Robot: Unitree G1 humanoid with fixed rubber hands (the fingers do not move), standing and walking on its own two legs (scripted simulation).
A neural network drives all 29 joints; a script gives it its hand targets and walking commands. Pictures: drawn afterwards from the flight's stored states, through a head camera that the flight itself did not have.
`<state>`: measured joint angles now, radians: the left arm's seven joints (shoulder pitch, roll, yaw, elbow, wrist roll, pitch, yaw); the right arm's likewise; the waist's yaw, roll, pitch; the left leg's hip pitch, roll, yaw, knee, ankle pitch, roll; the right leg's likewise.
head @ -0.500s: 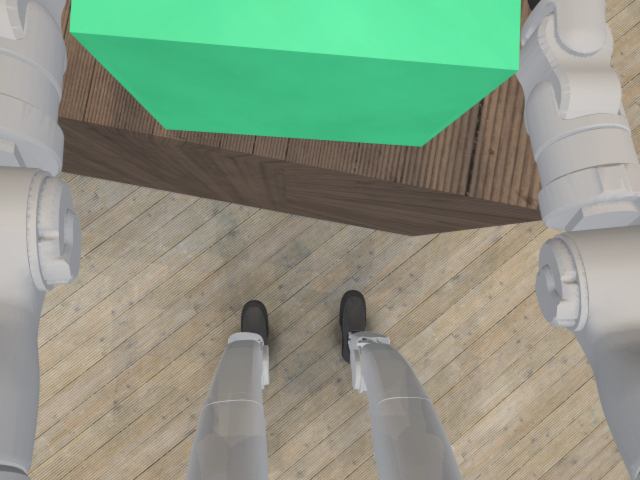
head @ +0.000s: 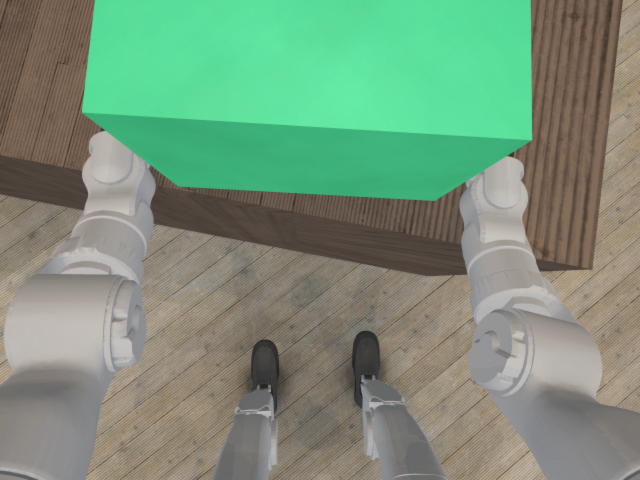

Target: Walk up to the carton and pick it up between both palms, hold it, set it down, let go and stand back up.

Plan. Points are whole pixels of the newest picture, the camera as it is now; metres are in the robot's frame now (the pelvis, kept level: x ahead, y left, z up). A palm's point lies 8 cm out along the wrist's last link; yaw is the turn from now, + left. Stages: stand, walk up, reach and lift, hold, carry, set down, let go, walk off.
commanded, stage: reach and lift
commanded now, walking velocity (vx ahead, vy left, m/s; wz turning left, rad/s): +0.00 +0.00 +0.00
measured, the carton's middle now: (316, 22) +0.58 -0.02 -0.01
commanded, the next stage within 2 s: none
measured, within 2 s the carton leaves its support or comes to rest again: leaves its support in 0.96 s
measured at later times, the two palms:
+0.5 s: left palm (128, 117) +0.51 +0.19 -0.05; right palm (493, 138) +0.47 -0.21 -0.05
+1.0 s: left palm (135, 141) +0.48 +0.18 -0.04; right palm (512, 163) +0.43 -0.22 -0.04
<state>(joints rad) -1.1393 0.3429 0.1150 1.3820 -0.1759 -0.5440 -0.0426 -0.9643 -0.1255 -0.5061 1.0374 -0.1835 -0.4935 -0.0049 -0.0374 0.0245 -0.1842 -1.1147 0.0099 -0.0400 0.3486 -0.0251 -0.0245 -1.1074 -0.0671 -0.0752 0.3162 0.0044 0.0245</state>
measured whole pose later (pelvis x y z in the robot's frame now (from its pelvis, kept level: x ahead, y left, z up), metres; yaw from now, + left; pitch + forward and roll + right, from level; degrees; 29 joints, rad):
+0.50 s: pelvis +0.02 +0.00 -0.01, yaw -2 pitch +47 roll -1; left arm -1.13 0.32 0.00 1.61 -0.25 -0.65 -0.04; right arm -0.96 -0.17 -0.33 1.35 -0.01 -0.61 -0.06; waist -0.05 0.00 -0.34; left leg -1.21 0.02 -0.03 0.54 -0.15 -0.02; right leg -1.19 -0.06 -0.06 0.48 -0.10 0.03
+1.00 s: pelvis +0.02 -0.01 -0.01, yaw -3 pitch +42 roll -2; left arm -0.98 0.30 -0.13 1.54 -0.36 -0.54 -0.02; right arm -0.85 -0.17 -0.17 1.36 0.09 -0.50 -0.08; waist -0.05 -0.01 -0.40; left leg -1.16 0.05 -0.03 0.66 -0.23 -0.03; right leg -1.15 -0.03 -0.05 0.59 -0.17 0.02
